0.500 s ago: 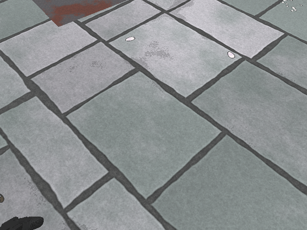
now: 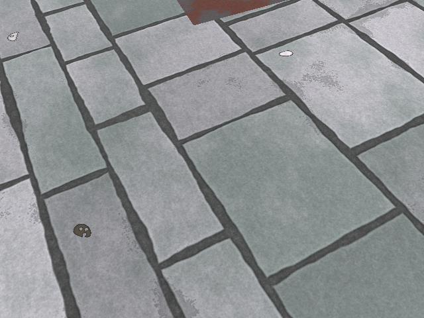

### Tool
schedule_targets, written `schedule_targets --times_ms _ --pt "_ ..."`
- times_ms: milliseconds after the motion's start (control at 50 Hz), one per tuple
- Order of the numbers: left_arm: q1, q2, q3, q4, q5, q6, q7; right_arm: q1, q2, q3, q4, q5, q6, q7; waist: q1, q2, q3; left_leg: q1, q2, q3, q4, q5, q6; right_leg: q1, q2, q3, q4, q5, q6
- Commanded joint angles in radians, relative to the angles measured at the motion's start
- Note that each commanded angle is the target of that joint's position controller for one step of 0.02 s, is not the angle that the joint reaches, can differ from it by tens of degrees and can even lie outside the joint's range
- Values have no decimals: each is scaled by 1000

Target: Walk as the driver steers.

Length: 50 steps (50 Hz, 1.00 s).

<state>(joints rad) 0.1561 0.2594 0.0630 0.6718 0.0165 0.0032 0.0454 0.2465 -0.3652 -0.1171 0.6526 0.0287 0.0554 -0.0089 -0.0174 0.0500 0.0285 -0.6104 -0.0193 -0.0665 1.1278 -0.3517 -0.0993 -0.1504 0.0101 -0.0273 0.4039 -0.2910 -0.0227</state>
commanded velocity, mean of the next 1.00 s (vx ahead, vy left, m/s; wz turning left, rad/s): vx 0.07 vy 0.00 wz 0.17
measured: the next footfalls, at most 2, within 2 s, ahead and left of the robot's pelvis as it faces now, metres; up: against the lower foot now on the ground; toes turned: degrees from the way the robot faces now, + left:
left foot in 0.22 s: +0.06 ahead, +0.17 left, +0.00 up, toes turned +16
right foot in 0.64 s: +0.16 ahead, -0.04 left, +0.00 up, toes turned +21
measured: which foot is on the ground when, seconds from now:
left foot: up 0.00-0.20, down 0.22-0.68, up 0.70-0.94, down 0.96-1.00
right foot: down 0.00-0.22, up 0.24-0.62, down 0.64-0.94, up 0.96-1.00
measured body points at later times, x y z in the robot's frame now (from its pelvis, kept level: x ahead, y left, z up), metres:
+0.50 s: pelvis +0.03 +0.06 +0.00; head +0.07 +0.10 +0.44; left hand +0.05 +0.39 -0.11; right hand +0.31 -0.13 -0.07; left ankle +0.02 +0.16 -0.74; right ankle +0.14 -0.08 -0.68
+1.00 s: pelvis +0.08 +0.09 -0.01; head +0.10 +0.10 +0.44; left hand +0.19 +0.40 -0.10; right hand +0.26 -0.18 -0.09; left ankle +0.04 +0.19 -0.74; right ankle +0.12 -0.06 -0.72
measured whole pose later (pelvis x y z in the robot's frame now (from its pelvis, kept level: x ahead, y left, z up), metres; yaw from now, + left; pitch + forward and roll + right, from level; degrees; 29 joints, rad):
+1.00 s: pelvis +0.08 +0.09 -0.01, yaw +5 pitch +3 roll +1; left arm 0.26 0.32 0.09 0.62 -0.04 0.02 0.03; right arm 0.21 -0.31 -0.08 0.66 0.00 -0.06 0.01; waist -0.01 -0.02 -0.03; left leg -0.25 -0.06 -0.01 0.50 -0.30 0.03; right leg -0.46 0.05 0.21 0.78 -0.40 -0.01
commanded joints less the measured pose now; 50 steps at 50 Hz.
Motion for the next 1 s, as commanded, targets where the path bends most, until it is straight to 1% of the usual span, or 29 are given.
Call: schedule_targets --times_ms 20,100,200,220,240,260,280,300,320,340,400,460,540,580,620,660,680,700,720,740,760,800,820,860,920,940,960,980,1000 --pt "-6 148 34 -63 3 2 12 -117 -15 17 -134 2 -14 21 64 -179 -27 -153 78 58 -56 55 -28 153 -256 80 -58 581 -186" --pt "-7 219 58 -53 -8 10 -4 -137 -8 30 -173 -3 -17 47 69 -194 -45 -16 95 116 -244 44 4 120 -301 17 -43 578 -180" --pt "-35 220 69 -31 -57 -21 -37 -51 -52 -2 -157 -1 10 46 -3 -194 -84 255 25 185 -532 102 102 65 -306 -96 155 635 -87" --pt "-4 190 62 -12 -58 -29 -44 54 -93 -26 -122 -7 8 30 -52 -121 -138 451 -13 161 -642 234 151 -24 -252 -152 336 620 -28" --pt "12 149 49 -40 -22 -39 -46 144 -219 -62 -123 -3 3 7 -80 99 -181 721 159 -133 -683 701 248 -333 -155 -177 633 148 66" --pt "-4 85 21 -109 21 -52 -47 100 -323 -67 -164 -42 -21 9 -21 317 -325 835 412 -589 -695 819 500 -605 5 -25 891 -436 110" --pt "-92 164 39 -92 4 -50 -44 85 -219 -45 -170 -42 -42 26 -102 113 -343 773 392 -511 -746 659 488 -614 -31 125 943 -381 95" --pt "-122 170 39 -104 -18 -48 -38 45 -189 -31 -154 -32 -54 25 -64 81 -239 666 338 -423 -766 513 430 -611 -41 129 900 -289 67" --pt "-97 165 40 -84 -11 -42 -24 -17 -162 -25 -154 -9 -52 16 -19 8 -162 574 267 -354 -781 381 365 -597 -64 127 816 -203 62" --pt "-81 180 45 -78 0 -34 -12 -83 -146 -17 -169 1 -42 6 12 25 -120 481 230 -311 -790 340 331 -556 -67 124 744 -134 66" --pt "-3 155 39 -38 1 -26 -17 -141 -137 -9 -189 -24 -30 -16 52 59 -145 368 168 -251 -783 392 321 -436 -16 101 671 -23 96" --pt "29 124 18 -8 -9 -17 -19 -119 -97 12 -164 -30 -32 -25 26 71 -186 380 172 -196 -747 428 315 -374 -37 78 560 20 120" --pt "10 95 -4 -14 -16 -12 -35 -115 -8 59 -112 -57 -44 -7 -4 101 -156 307 192 -174 -763 273 312 -220 -85 67 401 36 97" --pt "-2 121 1 -30 -26 -14 -41 -118 -30 58 -88 -63 -54 6 -10 116 -96 278 203 -177 -765 186 312 -176 -67 40 331 9 70" --pt "3 157 12 -48 -30 -20 -44 -125 -74 45 -76 -47 -53 2 8 103 -50 307 200 -172 -721 212 296 -167 -34 7 204 44 35" --pt "3 225 27 -75 -19 -24 -42 -61 -82 36 -64 -40 -56 -13 -19 -18 -45 344 135 -124 -600 185 224 -157 -92 127 128 397 -17" --pt "7 273 42 -75 -29 -25 -40 -36 -64 37 -81 -56 -60 -20 -60 -169 -55 310 21 -9 -498 119 162 -154 -157 267 90 484 -89" --pt "57 268 50 -69 -33 -23 -41 -113 -50 37 -99 -58 -60 -28 -10 -262 -53 243 -62 83 -360 40 103 -136 -236 428 6 447 -182" --pt "117 244 45 -59 -19 -24 -38 -178 -32 38 -122 -45 -59 -33 36 -317 -56 133 -103 53 -258 -133 89 -59 -296 570 -53 458 -258" --pt "169 236 46 -51 -7 -33 -35 -219 -19 38 -139 -37 -56 -33 75 -317 -78 35 -100 -10 -96 -308 85 26 -327 631 -77 478 -291" --pt "151 238 51 -58 -11 -39 -30 -201 -13 35 -134 -31 -52 -29 57 -254 -97 1 -78 -52 -10 -304 81 61 -308 597 -53 483 -271" --pt "61 224 57 -80 -42 -26 -13 -192 7 38 -123 -29 -53 -22 17 -180 -115 10 -42 -61 -135 -191 71 65 -230 487 -20 462 -185" --pt "70 207 58 -78 -59 -7 -4 -185 17 40 -117 -27 -62 -11 21 -165 -160 61 -43 -33 -240 -145 66 59 -187 464 -43 212 -160" --pt "78 218 63 -92 -59 17 3 -180 41 43 -114 -6 -85 24 25 -235 -143 199 -73 13 -404 -132 70 -66 -151 501 -120 -253 -162" --pt "-30 202 56 -143 -58 21 -1 -23 -3 12 -50 14 -116 36 -80 -248 -88 531 -51 33 -720 82 98 -329 -91 490 -118 -318 -110" --pt "-57 160 44 -164 -55 16 -1 97 -41 -5 -1 6 -119 25 -124 -192 -98 747 8 15 -799 117 110 -498 -26 411 7 -316 -40" --pt "7 60 19 -155 -50 10 -11 151 -83 -16 6 0 -121 14 -105 23 -142 868 234 -234 -823 -84 145 -629 62 262 366 -295 4" --pt "2 62 14 -217 -64 -14 -18 99 -148 -18 -19 -55 -130 20 -58 142 -81 770 437 -609 -929 -395 248 -838 36 274 549 -217 7" --pt "-9 110 19 -227 -72 -29 -27 21 -137 -16 -42 -58 -148 16 -21 152 -13 704 467 -662 -973 -524 292 -899 -51 253 687 -137 5"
